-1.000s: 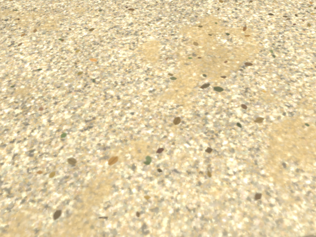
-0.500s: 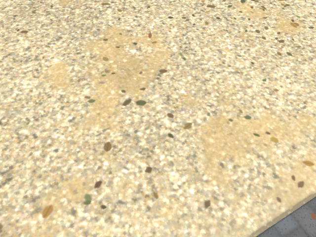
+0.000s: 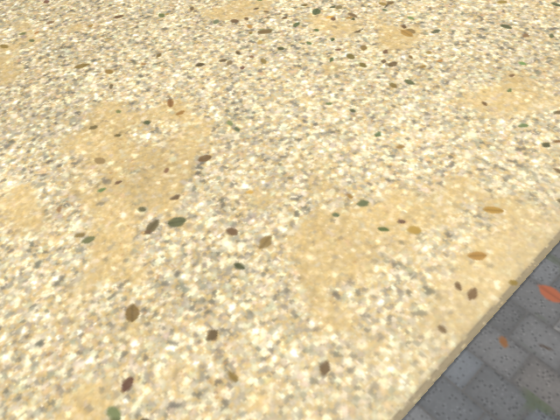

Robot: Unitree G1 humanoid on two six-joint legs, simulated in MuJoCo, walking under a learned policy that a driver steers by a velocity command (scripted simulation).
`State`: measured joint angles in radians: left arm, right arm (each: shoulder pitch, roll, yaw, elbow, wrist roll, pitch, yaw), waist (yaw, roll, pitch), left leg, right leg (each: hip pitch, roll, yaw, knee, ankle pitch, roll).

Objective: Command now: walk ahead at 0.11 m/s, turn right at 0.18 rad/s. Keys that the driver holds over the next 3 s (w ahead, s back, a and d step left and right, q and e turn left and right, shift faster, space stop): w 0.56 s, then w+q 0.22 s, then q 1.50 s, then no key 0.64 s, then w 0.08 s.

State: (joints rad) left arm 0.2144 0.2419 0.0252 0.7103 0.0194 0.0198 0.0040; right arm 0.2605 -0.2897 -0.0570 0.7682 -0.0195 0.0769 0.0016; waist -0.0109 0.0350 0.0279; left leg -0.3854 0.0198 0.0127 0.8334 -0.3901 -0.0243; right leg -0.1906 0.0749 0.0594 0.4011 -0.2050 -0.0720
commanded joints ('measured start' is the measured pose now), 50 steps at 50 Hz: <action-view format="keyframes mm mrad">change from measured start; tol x32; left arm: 1 92 164 44 -8 10 -3 1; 24 -268 63 11 -66 14 -53 -60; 31 274 292 84 77 49 -81 -6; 50 150 109 34 168 -12 -103 34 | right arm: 1 -60 -64 -6 -81 -8 -24 3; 31 307 26 25 92 39 -147 2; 50 -113 30 15 -1 -22 -90 53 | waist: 1 66 -181 -34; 8 -106 173 -20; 26 -29 80 86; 31 113 -296 -351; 50 16 -132 3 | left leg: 1 -37 -19 22 -104 -63 23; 6 316 -47 44 -471 82 103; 10 394 364 -570 -764 -375 281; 28 430 191 -45 -421 999 160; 30 91 84 12 97 593 117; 31 -157 -81 1 392 -134 100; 50 -102 -14 118 -173 368 95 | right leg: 1 95 -265 275 -158 -138 -172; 9 -587 -5 -26 395 -310 -14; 18 -579 -127 -101 514 51 59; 29 127 -31 -144 88 52 -63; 32 390 -484 588 -145 -302 -178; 50 165 -298 -283 -47 807 -44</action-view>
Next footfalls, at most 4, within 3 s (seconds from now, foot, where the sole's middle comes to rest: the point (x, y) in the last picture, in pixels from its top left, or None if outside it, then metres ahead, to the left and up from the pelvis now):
0.14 left None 0.03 0.11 -0.78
0.58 right None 0.35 -0.10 -0.78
1.10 left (277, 395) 0.56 0.07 -0.78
1.64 right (352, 380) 0.60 -0.11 -0.78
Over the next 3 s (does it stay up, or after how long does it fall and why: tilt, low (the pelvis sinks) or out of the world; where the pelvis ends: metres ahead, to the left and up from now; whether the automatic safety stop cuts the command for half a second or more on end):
stays up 0.51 -0.04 0.00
